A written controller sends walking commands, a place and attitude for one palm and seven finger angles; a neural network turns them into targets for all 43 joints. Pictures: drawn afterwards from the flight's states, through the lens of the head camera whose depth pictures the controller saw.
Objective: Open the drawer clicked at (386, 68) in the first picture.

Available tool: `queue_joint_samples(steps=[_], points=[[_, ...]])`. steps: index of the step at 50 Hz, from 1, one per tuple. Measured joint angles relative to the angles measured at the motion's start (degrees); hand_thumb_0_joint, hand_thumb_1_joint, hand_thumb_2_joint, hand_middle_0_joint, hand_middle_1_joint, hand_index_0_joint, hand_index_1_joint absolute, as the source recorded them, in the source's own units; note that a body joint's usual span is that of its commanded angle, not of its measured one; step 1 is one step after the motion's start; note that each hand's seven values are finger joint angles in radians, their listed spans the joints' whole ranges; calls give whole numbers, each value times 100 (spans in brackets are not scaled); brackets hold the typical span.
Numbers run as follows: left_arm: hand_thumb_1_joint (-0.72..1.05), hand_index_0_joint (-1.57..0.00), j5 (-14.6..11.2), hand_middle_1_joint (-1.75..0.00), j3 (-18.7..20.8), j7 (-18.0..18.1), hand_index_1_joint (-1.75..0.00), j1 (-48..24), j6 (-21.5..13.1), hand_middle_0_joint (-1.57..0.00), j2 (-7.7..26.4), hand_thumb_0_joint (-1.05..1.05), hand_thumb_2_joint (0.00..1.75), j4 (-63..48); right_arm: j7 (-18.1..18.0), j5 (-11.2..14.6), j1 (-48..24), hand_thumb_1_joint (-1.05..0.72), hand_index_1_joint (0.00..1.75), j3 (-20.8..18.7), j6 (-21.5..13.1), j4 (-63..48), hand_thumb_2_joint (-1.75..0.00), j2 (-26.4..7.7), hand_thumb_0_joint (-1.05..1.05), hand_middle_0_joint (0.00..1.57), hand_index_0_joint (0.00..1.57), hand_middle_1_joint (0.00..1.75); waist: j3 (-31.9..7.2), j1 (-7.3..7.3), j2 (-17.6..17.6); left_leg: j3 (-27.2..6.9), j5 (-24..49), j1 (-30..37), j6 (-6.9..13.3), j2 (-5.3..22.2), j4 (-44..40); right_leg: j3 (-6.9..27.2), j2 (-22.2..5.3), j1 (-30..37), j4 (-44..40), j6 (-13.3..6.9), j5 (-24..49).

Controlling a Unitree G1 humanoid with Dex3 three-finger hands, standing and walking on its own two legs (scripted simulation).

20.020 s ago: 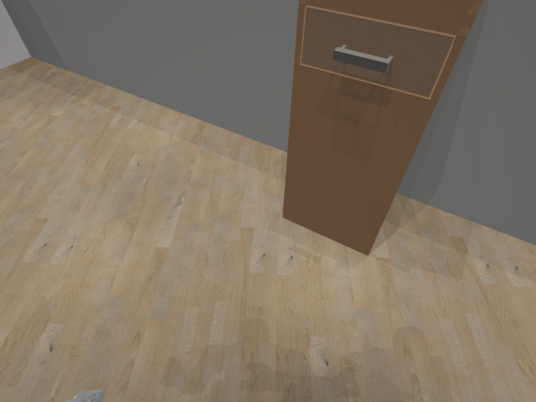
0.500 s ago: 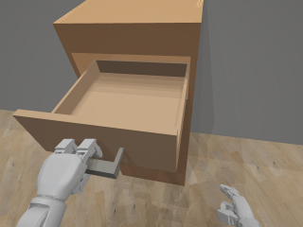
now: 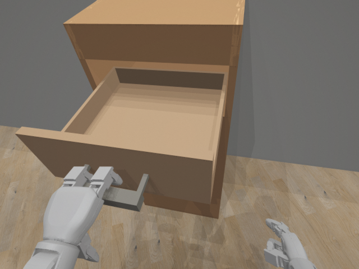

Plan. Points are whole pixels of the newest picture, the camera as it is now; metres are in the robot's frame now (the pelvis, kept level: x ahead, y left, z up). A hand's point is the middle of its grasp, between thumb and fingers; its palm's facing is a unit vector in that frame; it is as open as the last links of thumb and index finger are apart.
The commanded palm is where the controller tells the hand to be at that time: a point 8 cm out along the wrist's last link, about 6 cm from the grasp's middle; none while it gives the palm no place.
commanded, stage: lift the hand off the handle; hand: left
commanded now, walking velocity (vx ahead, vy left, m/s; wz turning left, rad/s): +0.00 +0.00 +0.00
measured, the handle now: (109, 184) +0.24 +0.18 +0.11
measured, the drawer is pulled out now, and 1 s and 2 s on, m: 0.28 0.27 0.27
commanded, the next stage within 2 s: draw the hand back to the body in 1.44 s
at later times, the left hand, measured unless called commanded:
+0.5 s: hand (81, 194) +0.21 +0.21 +0.14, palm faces +0.15 -0.12 -0.98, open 13.9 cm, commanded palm +0.16 +0.20 +0.20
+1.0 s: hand (65, 173) +0.21 +0.21 +0.20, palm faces +0.19 -0.11 -0.98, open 13.9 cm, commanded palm +0.16 +0.20 +0.27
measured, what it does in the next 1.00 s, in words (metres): stands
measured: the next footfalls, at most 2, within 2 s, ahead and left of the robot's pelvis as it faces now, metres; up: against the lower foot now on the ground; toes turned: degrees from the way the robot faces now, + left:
none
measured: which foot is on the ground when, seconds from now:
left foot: down 0.00-1.00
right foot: down 0.00-1.00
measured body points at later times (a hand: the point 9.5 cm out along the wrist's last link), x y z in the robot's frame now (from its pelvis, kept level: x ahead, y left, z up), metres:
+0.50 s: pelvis +0.00 +0.00 +0.01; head -0.01 -0.04 +0.46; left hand +0.19 +0.21 +0.19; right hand +0.23 -0.20 -0.08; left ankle +0.00 +0.13 -0.72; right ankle -0.02 -0.10 -0.72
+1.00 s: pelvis -0.01 +0.01 +0.02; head -0.03 -0.05 +0.46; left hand +0.19 +0.21 +0.25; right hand +0.24 -0.17 -0.06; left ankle +0.00 +0.13 -0.72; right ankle -0.02 -0.10 -0.72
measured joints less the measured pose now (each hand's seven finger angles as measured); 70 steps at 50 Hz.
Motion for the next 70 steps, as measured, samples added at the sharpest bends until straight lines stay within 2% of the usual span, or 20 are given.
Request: queue_joint_samples(steps=[7,12,19,24,31,36,42,47,54,62,70], points=[[-49,-32,3,-122,-124,-115,-120,-357,92,-33,37,0,30,246,-40,27,-57,-90,30,116,34,142,-90,168,2,20,20,30,4,10,32,-23,11,74,4,-22,-17,-23,-22,77,-2,2,-6],[-49,-32,-118,-122,-140,-316,-120,-500,196,-33,84,0,30,304,-64,50,-97,-90,30,195,42,116,-90,218,2,20,20,30,8,-26,81,-20,57,180,2,-12,-114,-18,-13,185,-112,4,49],[-49,-32,-332,-121,-12,-521,-120,-523,265,-36,276,0,30,51,-116,79,-142,-90,30,188,49,62,-90,113,2,20,20,30,52,-60,123,-25,147,376,8,2,-310,-19,-3,404,-358,13,166],[-49,-32,-415,-121,161,-630,-120,-631,457,-35,301,0,30,-208,-112,118,-163,-90,30,127,95,65,-90,-13,1,20,20,30,73,-37,138,-40,217,512,25,-19,-453,-32,-26,555,-516,32,236],[-49,-32,-574,-120,131,-1046,-120,-760,841,-33,341,0,30,-582,-71,206,-228,-90,30,168,224,-9,-90,-113,2,20,20,30,91,-31,189,-40,303,712,54,-50,-635,-31,-60,767,-714,67,324],[-49,-32,-633,-120,83,-1230,-120,-898,881,-33,477,0,30,-761,-55,224,-310,-90,30,237,272,-52,-90,-80,2,20,20,30,140,-16,232,-25,348,848,66,-52,-726,-16,-65,903,-816,79,380],[-49,-32,-822,-120,306,-1437,-120,-1239,987,-33,690,0,30,-749,-27,254,-404,-90,30,316,289,20,-90,7,2,20,20,30,200,1,251,-43,438,993,65,-64,-867,-33,-78,1050,-943,80,455],[-49,-32,-1000,-120,431,-1695,-120,-1433,1160,-32,731,0,30,-862,2,294,-437,-90,30,354,286,28,-90,-3,2,20,20,30,232,3,288,-66,513,1055,68,-80,-962,-57,-95,1122,-1038,89,521],[-50,-32,-1091,-120,446,-1943,-120,-1848,1086,-32,931,0,30,-887,-13,287,-504,-90,30,361,255,103,-90,-40,2,20,20,30,285,23,295,-89,604,1081,69,-103,-1049,-82,-119,1136,-1078,88,574],[-49,-32,-1442,-120,819,-2243,-120,-2176,1174,-32,1185,0,30,-957,32,349,-520,-90,30,343,165,131,-90,-88,2,20,20,30,268,2,324,-105,662,1047,57,-104,-1084,-99,-121,1095,-1086,81,613],[-50,-32,-1596,-120,839,-2463,-120,-2574,1146,-32,1263,0,30,-1013,62,372,-562,-90,30,325,71,161,-90,-125,2,20,20,30,275,15,343,-127,697,977,54,-128,-1062,-124,-144,1009,-1009,77,605]])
